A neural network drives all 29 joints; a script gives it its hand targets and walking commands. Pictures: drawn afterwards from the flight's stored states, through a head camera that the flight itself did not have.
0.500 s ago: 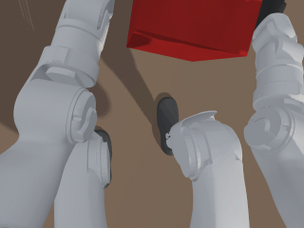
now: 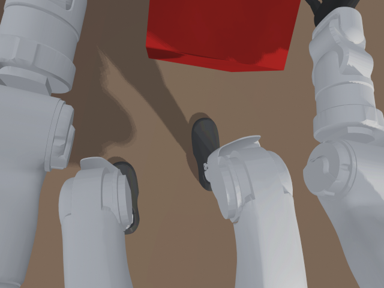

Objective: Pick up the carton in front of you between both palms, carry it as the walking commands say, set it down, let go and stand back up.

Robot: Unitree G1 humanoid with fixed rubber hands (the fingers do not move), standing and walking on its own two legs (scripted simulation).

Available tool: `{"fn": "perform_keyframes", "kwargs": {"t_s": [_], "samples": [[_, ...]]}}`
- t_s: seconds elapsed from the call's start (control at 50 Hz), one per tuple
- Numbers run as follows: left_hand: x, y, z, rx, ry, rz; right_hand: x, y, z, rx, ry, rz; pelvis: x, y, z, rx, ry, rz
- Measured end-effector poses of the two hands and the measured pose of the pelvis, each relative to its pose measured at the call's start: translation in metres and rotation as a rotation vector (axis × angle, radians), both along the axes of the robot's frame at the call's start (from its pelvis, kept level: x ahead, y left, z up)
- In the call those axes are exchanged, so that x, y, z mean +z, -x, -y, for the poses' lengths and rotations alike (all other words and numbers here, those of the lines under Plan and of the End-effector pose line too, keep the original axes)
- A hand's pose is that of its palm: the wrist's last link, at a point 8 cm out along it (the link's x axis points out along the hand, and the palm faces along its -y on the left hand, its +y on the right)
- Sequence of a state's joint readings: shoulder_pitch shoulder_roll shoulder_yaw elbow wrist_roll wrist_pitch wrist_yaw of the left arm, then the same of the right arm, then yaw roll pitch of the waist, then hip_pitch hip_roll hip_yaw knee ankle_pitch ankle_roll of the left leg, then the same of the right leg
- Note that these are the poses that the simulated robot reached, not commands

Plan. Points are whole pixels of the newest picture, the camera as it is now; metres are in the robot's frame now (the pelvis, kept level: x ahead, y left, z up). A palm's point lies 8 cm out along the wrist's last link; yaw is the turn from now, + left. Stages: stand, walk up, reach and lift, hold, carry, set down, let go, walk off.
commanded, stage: set down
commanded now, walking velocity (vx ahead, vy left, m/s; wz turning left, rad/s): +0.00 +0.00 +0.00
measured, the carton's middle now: (210, 6) +0.54 -0.14 -0.27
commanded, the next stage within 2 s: let go in 0.86 s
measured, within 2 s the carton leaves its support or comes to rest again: neither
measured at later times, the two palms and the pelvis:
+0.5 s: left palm out of the picture +0.63 +0.06 +0.01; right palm out of the picture +0.49 -0.30 +0.01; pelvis +0.02 +0.00 +0.11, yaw +1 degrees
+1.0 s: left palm out of the picture +0.62 +0.07 +0.15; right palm out of the picture +0.48 -0.30 +0.15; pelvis +0.05 +0.00 +0.24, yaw +1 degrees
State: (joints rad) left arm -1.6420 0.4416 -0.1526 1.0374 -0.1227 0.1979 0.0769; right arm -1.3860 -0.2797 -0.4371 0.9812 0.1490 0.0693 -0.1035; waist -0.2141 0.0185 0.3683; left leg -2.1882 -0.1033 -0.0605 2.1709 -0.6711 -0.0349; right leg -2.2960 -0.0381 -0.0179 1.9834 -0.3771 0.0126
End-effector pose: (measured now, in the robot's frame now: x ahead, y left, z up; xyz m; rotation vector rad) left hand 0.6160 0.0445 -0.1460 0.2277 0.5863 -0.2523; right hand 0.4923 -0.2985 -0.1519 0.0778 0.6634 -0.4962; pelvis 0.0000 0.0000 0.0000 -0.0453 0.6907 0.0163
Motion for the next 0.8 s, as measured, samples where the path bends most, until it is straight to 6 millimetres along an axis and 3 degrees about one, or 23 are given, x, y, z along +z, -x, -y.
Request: {"fn": "perform_keyframes", "kwargs": {"t_s": [0.24,0.48,0.8], "samples": [[0.089,-0.008,-0.005,0.052,-0.025,-0.051,0.084,0.007,0.005,-0.003,-0.016,0.018,0.055,-0.002,-0.001,-0.030,-0.039,-0.056],[0.151,-0.014,-0.015,0.040,-0.015,-0.036,0.154,0.000,0.004,0.008,0.010,0.020,0.106,-0.017,0.002,-0.025,-0.040,-0.140],[0.248,-0.014,-0.015,0.031,-0.016,-0.037,0.255,0.009,0.011,0.003,0.007,0.033,0.191,-0.037,-0.002,-0.028,-0.039,-0.155]]}}
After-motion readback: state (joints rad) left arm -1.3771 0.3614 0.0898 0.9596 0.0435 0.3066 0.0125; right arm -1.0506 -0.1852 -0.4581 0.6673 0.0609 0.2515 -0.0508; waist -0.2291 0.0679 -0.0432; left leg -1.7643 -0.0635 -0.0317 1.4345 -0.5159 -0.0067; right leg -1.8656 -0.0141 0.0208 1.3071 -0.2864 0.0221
